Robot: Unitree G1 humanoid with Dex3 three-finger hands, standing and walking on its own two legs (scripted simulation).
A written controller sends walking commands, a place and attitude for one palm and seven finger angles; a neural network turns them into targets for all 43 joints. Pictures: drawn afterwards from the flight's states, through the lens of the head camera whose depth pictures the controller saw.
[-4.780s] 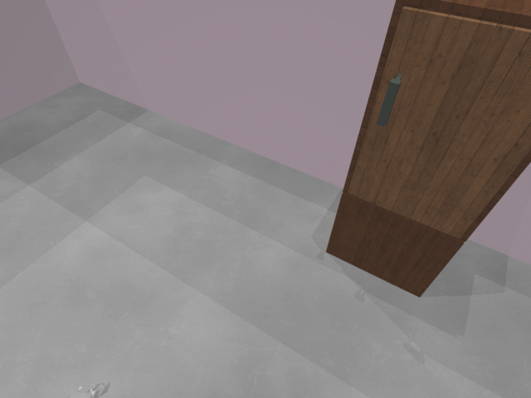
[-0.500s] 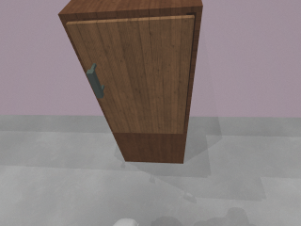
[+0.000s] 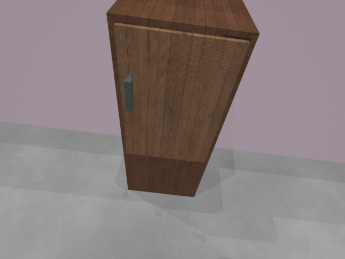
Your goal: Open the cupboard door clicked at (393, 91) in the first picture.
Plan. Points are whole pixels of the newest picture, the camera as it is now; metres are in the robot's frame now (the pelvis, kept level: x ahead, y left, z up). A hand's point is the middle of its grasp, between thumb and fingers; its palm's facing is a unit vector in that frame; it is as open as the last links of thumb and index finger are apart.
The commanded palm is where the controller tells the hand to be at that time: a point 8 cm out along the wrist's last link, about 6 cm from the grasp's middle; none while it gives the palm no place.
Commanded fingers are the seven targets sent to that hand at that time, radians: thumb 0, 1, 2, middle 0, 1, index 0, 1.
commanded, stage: come to a stop and stand still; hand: left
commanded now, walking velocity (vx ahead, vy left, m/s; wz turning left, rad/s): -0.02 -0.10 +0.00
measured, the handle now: (130, 91) +0.60 +0.19 +0.04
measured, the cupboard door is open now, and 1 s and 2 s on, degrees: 0 0 0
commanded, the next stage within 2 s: look again from close up in 0.74 s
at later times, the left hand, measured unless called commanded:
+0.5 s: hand out of the picture +0.09 +0.13 -0.18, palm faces +0.06 -0.98 -0.21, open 7.2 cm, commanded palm none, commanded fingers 0.00 0.90 0.90 -0.20 -0.30 -0.20 -0.30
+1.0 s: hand out of the picture +0.00 +0.13 -0.19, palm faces +0.02 -0.99 -0.17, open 7.4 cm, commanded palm none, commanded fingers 0.00 0.90 0.90 -0.20 -0.30 -0.20 -0.30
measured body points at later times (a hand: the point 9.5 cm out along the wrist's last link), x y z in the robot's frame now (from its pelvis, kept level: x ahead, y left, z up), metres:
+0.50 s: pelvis +0.04 -0.05 -0.01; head +0.05 -0.05 +0.44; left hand +0.09 +0.19 -0.17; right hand +0.02 -0.26 -0.17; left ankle -0.02 +0.10 -0.75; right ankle +0.01 -0.13 -0.75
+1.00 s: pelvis +0.02 -0.02 -0.01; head +0.04 -0.03 +0.43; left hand +0.00 +0.18 -0.17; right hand +0.03 -0.25 -0.17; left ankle -0.01 +0.09 -0.75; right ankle +0.01 -0.13 -0.75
